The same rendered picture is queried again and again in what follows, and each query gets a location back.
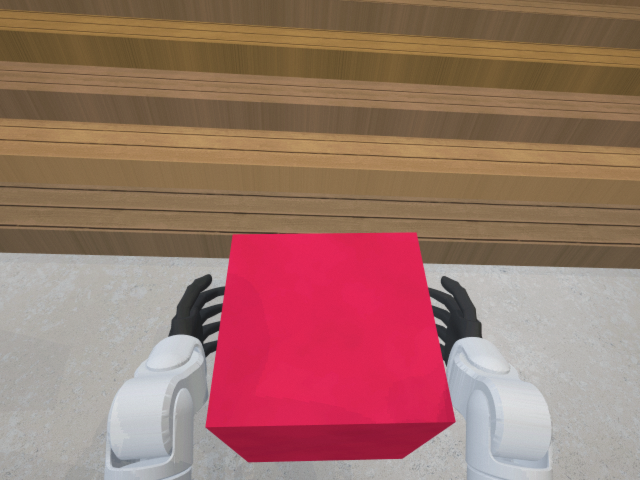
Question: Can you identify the left robot forearm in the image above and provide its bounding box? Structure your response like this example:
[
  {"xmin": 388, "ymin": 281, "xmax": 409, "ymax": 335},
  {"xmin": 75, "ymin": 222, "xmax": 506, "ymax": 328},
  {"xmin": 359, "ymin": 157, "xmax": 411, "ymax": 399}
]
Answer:
[{"xmin": 104, "ymin": 335, "xmax": 208, "ymax": 480}]

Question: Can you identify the carton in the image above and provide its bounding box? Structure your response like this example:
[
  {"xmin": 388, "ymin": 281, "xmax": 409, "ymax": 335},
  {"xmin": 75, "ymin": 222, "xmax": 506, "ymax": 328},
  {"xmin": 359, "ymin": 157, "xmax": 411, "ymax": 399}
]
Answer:
[{"xmin": 205, "ymin": 232, "xmax": 456, "ymax": 462}]

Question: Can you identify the right robot forearm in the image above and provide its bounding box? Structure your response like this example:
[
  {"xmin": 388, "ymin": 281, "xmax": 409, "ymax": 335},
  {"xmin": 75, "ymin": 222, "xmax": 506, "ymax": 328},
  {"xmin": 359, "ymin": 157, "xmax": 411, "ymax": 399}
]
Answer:
[{"xmin": 446, "ymin": 337, "xmax": 553, "ymax": 480}]

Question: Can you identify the robot left hand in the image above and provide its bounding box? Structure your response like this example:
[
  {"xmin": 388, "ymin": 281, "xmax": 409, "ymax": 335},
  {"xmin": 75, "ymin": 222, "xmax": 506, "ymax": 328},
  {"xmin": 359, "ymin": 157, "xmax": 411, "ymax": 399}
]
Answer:
[{"xmin": 168, "ymin": 274, "xmax": 225, "ymax": 357}]

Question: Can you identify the robot right hand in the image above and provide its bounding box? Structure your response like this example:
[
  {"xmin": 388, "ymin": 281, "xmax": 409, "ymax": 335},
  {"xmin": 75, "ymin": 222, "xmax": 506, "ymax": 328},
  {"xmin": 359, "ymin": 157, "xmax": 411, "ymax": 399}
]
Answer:
[{"xmin": 428, "ymin": 276, "xmax": 482, "ymax": 367}]

